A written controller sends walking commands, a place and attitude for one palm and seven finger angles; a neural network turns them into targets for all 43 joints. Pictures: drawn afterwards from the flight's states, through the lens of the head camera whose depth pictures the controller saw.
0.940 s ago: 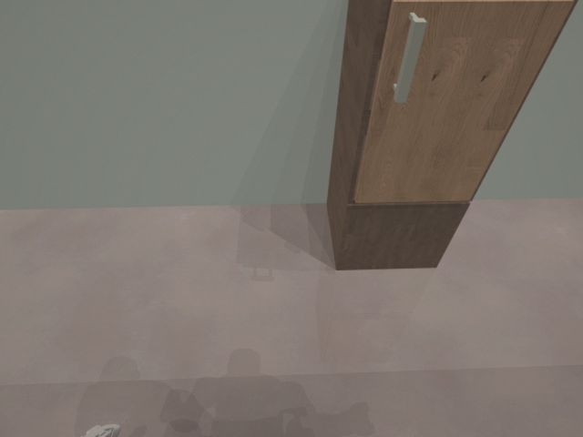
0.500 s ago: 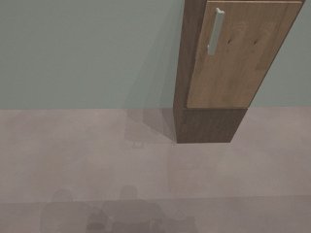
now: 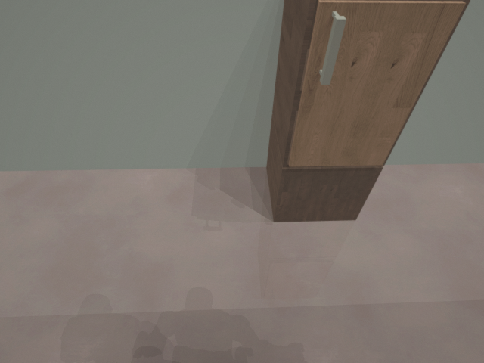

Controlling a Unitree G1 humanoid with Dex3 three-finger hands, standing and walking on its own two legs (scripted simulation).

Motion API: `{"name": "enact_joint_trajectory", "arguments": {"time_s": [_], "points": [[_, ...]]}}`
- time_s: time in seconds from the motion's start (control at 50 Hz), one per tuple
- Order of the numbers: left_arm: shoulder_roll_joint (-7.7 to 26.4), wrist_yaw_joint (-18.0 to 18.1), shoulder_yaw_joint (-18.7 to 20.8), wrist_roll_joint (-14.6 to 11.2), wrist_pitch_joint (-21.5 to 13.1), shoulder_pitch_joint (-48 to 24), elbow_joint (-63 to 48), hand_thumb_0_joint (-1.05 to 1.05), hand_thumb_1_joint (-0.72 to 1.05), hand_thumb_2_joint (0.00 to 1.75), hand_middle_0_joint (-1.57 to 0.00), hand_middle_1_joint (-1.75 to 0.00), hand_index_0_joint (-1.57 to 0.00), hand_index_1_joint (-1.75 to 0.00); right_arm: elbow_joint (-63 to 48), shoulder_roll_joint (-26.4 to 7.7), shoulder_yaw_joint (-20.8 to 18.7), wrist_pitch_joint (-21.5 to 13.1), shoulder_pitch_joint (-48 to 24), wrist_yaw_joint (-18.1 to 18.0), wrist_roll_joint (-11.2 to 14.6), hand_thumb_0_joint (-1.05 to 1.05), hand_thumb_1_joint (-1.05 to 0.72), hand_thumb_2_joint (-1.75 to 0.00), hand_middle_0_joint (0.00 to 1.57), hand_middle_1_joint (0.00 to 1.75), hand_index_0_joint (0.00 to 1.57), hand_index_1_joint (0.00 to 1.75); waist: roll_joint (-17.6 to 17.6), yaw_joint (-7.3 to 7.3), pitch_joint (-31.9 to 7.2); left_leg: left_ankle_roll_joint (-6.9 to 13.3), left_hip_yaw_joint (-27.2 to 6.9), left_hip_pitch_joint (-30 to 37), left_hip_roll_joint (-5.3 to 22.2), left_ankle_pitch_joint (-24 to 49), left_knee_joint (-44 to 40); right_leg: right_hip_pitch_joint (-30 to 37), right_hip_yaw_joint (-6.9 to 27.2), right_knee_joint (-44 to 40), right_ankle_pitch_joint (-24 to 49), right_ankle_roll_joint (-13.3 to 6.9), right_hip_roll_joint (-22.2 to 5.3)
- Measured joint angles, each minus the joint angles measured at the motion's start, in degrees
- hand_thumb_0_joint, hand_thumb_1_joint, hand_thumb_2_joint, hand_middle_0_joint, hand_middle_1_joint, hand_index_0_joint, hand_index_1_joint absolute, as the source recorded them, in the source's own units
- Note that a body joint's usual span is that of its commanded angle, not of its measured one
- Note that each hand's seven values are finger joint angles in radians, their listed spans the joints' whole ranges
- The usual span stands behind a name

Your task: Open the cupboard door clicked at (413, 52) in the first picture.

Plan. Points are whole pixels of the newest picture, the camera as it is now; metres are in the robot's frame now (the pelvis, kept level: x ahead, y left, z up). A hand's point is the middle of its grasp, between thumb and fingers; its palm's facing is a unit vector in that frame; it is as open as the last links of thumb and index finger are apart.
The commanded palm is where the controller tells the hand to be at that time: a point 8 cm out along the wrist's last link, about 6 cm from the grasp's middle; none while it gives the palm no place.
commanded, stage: look at it before walking up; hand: left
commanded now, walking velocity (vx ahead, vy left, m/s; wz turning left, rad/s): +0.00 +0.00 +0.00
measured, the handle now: (329, 49) +0.87 -0.20 +0.13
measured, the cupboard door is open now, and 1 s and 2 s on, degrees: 0 0 0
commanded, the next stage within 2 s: walk to a spot facing it in 0.50 s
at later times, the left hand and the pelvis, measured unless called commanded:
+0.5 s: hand out of the picture +0.08 +0.25 -0.15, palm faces -0.03 -0.94 -0.33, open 7.4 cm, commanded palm none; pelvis +0.01 +0.00 +0.00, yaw +0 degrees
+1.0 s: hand out of the picture +0.07 +0.18 -0.18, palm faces -0.15 -0.95 -0.27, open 7.4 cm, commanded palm none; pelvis -0.01 -0.02 -0.02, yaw -11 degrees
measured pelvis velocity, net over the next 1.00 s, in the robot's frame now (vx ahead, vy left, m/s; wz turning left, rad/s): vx -0.01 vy -0.02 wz -0.19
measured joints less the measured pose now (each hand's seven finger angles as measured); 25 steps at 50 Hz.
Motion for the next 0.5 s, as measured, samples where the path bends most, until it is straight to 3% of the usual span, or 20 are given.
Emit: {"name": "enact_joint_trajectory", "arguments": {"time_s": [0.5], "points": [[0.1, 0.1, 0.1, 0.1, -0.1, 0.0, 0.5, 0.0, 0.9, 0.9, -0.2, -0.3, -0.2, -0.3, -0.1, -0.2, 0.0, -0.2, -1.3, -0.2, 0.1, 0.0, -0.9, -0.89, 0.2, 0.3, 0.21, 0.3, 0.0, 0.38, 0.2, 0.0, 0.1, 1.4, -0.1, 0.0, -1.5, 1.2, 0.1, -1.2, -0.1, 0.1, -0.1]]}}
